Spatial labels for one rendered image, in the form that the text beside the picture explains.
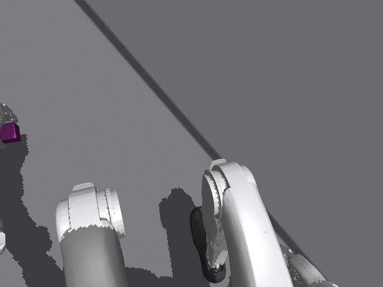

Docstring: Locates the small box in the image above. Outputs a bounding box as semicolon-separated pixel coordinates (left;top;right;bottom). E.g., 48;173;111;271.
0;123;21;144

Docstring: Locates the left robot hand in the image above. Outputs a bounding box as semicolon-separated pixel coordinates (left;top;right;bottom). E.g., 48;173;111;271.
0;103;18;149

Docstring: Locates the right robot hand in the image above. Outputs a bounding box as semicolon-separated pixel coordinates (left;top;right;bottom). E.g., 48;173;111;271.
279;244;326;287

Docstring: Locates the right robot foot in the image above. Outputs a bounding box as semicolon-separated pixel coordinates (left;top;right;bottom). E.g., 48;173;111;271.
190;206;226;283

